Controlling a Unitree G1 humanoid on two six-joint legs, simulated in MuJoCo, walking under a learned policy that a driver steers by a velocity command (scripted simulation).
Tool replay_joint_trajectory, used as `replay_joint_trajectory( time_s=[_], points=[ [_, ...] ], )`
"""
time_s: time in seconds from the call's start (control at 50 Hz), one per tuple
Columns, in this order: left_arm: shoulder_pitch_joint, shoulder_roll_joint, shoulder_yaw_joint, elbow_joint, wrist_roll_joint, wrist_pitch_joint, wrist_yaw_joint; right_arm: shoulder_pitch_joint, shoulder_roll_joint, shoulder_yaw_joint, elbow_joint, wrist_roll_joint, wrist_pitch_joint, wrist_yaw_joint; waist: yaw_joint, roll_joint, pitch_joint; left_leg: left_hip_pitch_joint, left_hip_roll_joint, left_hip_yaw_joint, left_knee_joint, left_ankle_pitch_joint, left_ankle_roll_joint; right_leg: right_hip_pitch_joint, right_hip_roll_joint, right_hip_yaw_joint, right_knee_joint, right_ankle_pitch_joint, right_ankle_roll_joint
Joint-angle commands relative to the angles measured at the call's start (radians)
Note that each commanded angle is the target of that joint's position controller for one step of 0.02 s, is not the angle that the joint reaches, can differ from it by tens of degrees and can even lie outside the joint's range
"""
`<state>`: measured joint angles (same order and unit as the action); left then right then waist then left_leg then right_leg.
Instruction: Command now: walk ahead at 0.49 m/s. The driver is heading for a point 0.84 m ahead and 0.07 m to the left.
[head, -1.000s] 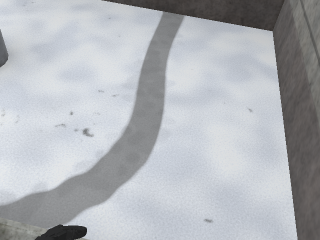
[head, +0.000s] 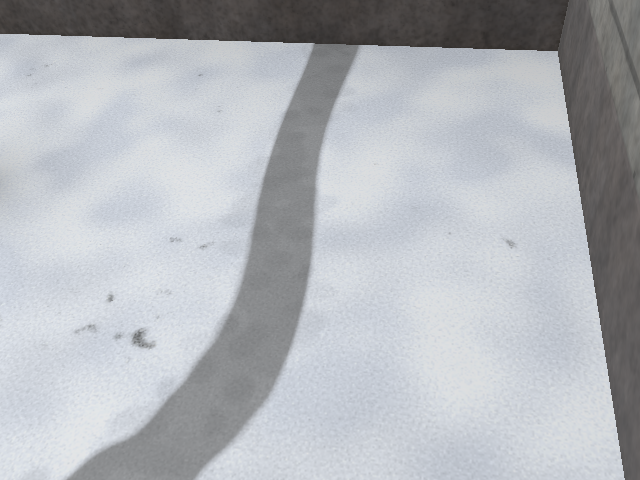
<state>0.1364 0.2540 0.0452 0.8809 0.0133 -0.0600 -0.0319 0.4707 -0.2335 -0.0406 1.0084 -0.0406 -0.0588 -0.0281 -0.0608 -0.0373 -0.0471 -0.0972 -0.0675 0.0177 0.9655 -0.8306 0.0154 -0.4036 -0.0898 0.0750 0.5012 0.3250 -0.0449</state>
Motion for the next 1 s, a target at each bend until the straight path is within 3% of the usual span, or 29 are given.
replay_joint_trajectory(
  time_s=[0.02, 0.04, 0.06, 0.08, 0.1, 0.12, 0.14, 0.18, 0.24, 0.26, 0.32, 0.42, 0.5, 0.54, 0.58, 0.62, 0.64, 0.66, 0.68, 0.7, 0.72, 0.74, 0.76, 0.86, 0.92, 0.94, 0.96, 0.98, 1.0],
  points=[
    [0.373, 0.11, 0.046, 0.131, 0.016, -0.01, 0.017, 0.0, -0.116, -0.017, -0.011, -0.019, 0.016, -0.021, 0.159, -0.02, 0.13, -0.236, 0.134, -0.131, 0.318, 0.763, 0.179, 0.378, 0.018, -0.092, -0.204, -0.125, -0.011],
    [0.492, 0.164, 0.061, 0.174, 0.019, -0.016, 0.012, 0.041, -0.071, -0.022, 0.003, -0.005, 0.014, -0.013, 0.187, -0.169, 0.059, -0.41, 0.016, -0.093, 0.77, 0.296, 0.157, 0.532, -0.068, 0.021, -0.089, 0.007, -0.053],
    [0.555, 0.154, 0.036, 0.181, 0.04, -0.021, -0.001, 0.157, 0.03, 0.001, 0.0, 0.034, 0.0, -0.007, 0.104, -0.304, -0.007, -0.81, -0.03, -0.107, 1.092, -0.09, 0.152, 0.769, -0.15, 0.058, 0.365, 0.307, -0.002],
    [0.62, 0.139, 0.03, 0.192, -0.024, 0.0, -0.023, 0.141, 0.001, 0.007, -0.009, 0.013, 0.007, -0.007, 0.12, -0.251, -0.085, -0.963, -0.005, -0.118, 1.142, 0.033, 0.159, 0.767, -0.195, 0.204, 0.305, 0.145, 0.054],
    [0.572, 0.203, 0.049, 0.184, -0.043, 0.01, 0.0, 0.047, -0.021, 0.007, -0.054, 0.013, 0.012, -0.003, 0.121, -0.337, -0.107, -1.12, -0.028, -0.06, 1.121, 0.17, 0.125, 0.705, -0.332, 0.529, -0.004, -0.531, -0.067],
    [0.477, 0.108, 0.022, 0.158, -0.056, 0.019, 0.02, -0.138, -0.066, 0.0, -0.062, -0.027, 0.036, 0.002, 0.144, -0.13, 0.068, -1.163, 0.033, -0.055, 1.052, 0.291, 0.114, 0.497, -0.275, 0.532, -0.153, -0.943, -0.023],
    [0.42, 0.128, 0.015, 0.129, -0.015, 0.013, 0.03, -0.193, -0.068, 0.001, -0.07, -0.026, 0.057, 0.011, 0.127, -0.155, 0.148, -1.096, 0.088, -0.107, 0.909, 0.436, 0.108, 0.323, -0.271, 0.513, -0.161, -0.988, -0.038],
    [0.304, 0.026, -0.024, 0.12, 0.018, 0.001, 0.037, -0.211, -0.058, 0.002, -0.056, -0.013, 0.076, 0.023, 0.027, -0.03, 0.266, -0.945, 0.142, -0.149, 0.632, 0.707, 0.069, 0.011, -0.161, 0.33, -0.134, -0.761, 0.004],
    [0.281, 0.054, -0.02, 0.125, -0.021, -0.019, 0.049, -0.308, -0.005, 0.018, -0.079, -0.013, 0.071, 0.034, 0.017, -0.057, 0.231, -0.706, 0.132, -0.047, 0.28, 0.887, 0.006, -0.138, -0.113, 0.234, -0.163, -0.39, -0.095],
    [0.34, 0.082, -0.01, 0.141, -0.006, -0.024, 0.052, -0.241, -0.01, 0.015, -0.048, -0.023, 0.073, 0.036, 0.009, -0.072, 0.172, -0.698, 0.136, -0.054, 0.306, 0.964, 0.025, -0.035, -0.126, 0.218, -0.125, -0.201, -0.102],
    [0.371, -0.016, -0.031, 0.159, -0.041, -0.04, 0.066, -0.387, -0.015, 0.018, -0.077, -0.013, 0.028, 0.061, 0.044, -0.002, 0.141, -0.66, 0.106, -0.026, -0.05, 1.343, 0.065, 0.046, -0.01, 0.115, -0.001, -0.429, -0.059],
    [0.542, -0.031, -0.031, 0.181, -0.009, -0.043, 0.077, -0.587, -0.006, 0.036, -0.14, -0.029, 0.025, 0.077, 0.159, 0.027, 0.199, -0.772, 0.058, -0.002, -0.231, 1.299, 0.072, 0.3, 0.007, 0.161, 0.089, -0.328, -0.099],
    [0.619, -0.061, -0.042, 0.236, 0.021, -0.036, 0.086, -0.674, 0.041, 0.065, -0.158, 0.023, -0.005, 0.072, 0.233, -0.01, 0.247, -0.677, -0.019, 0.018, -0.424, 1.261, 0.106, 0.379, 0.034, 0.062, 0.211, -0.103, -0.051],
    [0.599, -0.069, -0.045, 0.256, 0.038, -0.03, 0.086, -0.622, 0.03, 0.062, -0.149, 0.03, -0.014, 0.074, 0.213, -0.036, 0.224, -0.501, -0.03, 0.102, -0.501, 1.218, 0.101, 0.318, 0.073, 0.016, 0.348, -0.06, -0.032],
    [0.565, -0.039, -0.032, 0.25, 0.021, -0.026, 0.086, -0.439, -0.002, 0.049, -0.091, 0.024, -0.009, 0.065, 0.134, 0.009, 0.124, -0.235, -0.04, 0.11, -0.519, 1.138, 0.108, 0.236, 0.047, 0.013, 0.578, 0.105, -0.032],
    [0.414, 0.046, -0.001, 0.21, 0.001, -0.037, 0.089, -0.092, -0.066, 0.011, 0.026, 0.006, -0.001, 0.053, -0.099, 0.112, 0.039, 0.119, 0.061, 0.003, -0.746, 1.245, 0.187, 0.074, 0.09, -0.082, 1.084, -0.058, 0.012],
    [0.334, 0.03, 0.0, 0.148, 0.013, -0.042, 0.083, 0.027, -0.137, -0.013, 0.072, 0.014, 0.006, 0.052, -0.093, 0.203, -0.038, 0.513, 0.223, -0.163, -0.461, 1.625, 0.258, -0.335, 0.188, -0.151, 1.407, -1.073, 0.035],
    [0.373, 0.067, -0.004, 0.088, -0.037, -0.049, 0.09, 0.06, -0.143, -0.007, 0.047, 0.005, -0.002, 0.052, -0.065, 0.161, -0.223, 0.862, 0.401, -0.426, -0.281, 1.72, 0.389, -0.656, 0.114, -0.019, 1.392, -1.091, 0.031],
    [0.317, 0.093, 0.0, 0.062, -0.015, -0.054, 0.086, 0.042, -0.149, -0.022, 0.031, 0.0, -0.002, 0.041, -0.083, 0.053, -0.202, 0.839, 0.431, -0.477, -0.369, 1.466, 0.439, -0.768, 0.065, -0.001, 1.348, -1.024, 0.031],
    [0.282, 0.062, -0.007, 0.028, -0.008, -0.057, 0.067, -0.009, -0.182, -0.044, 0.013, -0.008, 0.002, 0.011, -0.048, 0.11, -0.189, 0.727, 0.466, -0.638, -0.499, 0.908, 0.505, -0.845, 0.064, 0.032, 1.32, -0.971, 0.029],
    [0.192, 0.074, 0.004, 0.028, 0.042, -0.067, 0.054, -0.146, -0.047, -0.014, -0.02, 0.009, -0.001, 0.008, 0.019, -0.111, -0.068, 0.447, 0.337, -0.521, -0.611, 0.699, 0.377, -0.728, 0.029, 0.022, 1.109, -0.712, 0.002],
    [0.153, 0.027, 0.003, -0.009, 0.054, -0.051, 0.043, -0.206, -0.051, -0.008, -0.037, 0.003, -0.017, -0.005, 0.086, -0.03, 0.025, 0.165, 0.331, -0.541, -0.656, 0.858, 0.399, -0.574, 0.023, 0.047, 0.918, -0.65, 0.037],
    [0.132, 0.022, 0.004, -0.014, 0.057, -0.035, 0.047, -0.215, -0.024, -0.002, -0.041, -0.003, -0.02, -0.001, 0.125, -0.081, 0.095, -0.059, 0.284, -0.499, -0.658, 0.978, 0.388, -0.43, 0.005, 0.037, 0.786, -0.659, 0.065],
    [0.075, -0.04, -0.02, -0.05, 0.01, -0.041, 0.045, -0.167, -0.089, -0.017, -0.072, 0.03, -0.028, 0.028, 0.104, 0.054, 0.049, -0.45, 0.048, -0.26, -0.564, 1.115, 0.247, 0.172, 0.117, -0.113, 0.285, -0.36, 0.078],
    [0.143, 0.015, -0.006, -0.031, 0.02, -0.026, 0.048, -0.148, -0.135, -0.04, -0.082, 0.046, -0.005, 0.041, 0.131, 0.109, 0.013, -0.395, 0.041, -0.279, -0.378, 1.118, 0.185, 0.333, 0.157, -0.116, 0.125, -0.346, 0.057],
    [0.217, 0.063, 0.011, -0.02, 0.034, -0.03, 0.051, -0.136, -0.128, -0.039, -0.084, 0.05, -0.011, 0.044, 0.182, 0.057, -0.019, -0.435, 0.011, -0.262, -0.209, 1.096, 0.159, 0.465, 0.124, -0.06, 0.08, -0.392, 0.032],
    [0.302, 0.15, 0.036, -0.03, 0.044, -0.038, 0.056, -0.121, -0.076, -0.021, -0.113, 0.048, -0.021, 0.044, 0.226, -0.064, -0.125, -0.507, -0.039, -0.188, 0.088, 0.846, 0.131, 0.605, -0.102, 0.184, 0.038, -0.42, -0.03],
    [0.313, 0.227, 0.05, -0.042, 0.029, -0.032, 0.055, -0.006, -0.034, -0.015, -0.15, 0.058, -0.014, 0.037, 0.16, -0.254, -0.34, -0.595, -0.094, -0.086, 0.389, 0.182, 0.125, 0.721, -0.39, 0.593, -0.057, -0.501, -0.174],
    [0.251, 0.164, 0.049, -0.045, 0.011, -0.018, 0.063, -0.085, -0.112, -0.028, -0.138, 0.01, 0.005, 0.042, 0.157, -0.146, -0.259, -0.716, 0.007, -0.07, 0.488, 0.284, 0.14, 0.608, -0.368, 0.707, -0.119, -0.956, -0.206]
  ],
)
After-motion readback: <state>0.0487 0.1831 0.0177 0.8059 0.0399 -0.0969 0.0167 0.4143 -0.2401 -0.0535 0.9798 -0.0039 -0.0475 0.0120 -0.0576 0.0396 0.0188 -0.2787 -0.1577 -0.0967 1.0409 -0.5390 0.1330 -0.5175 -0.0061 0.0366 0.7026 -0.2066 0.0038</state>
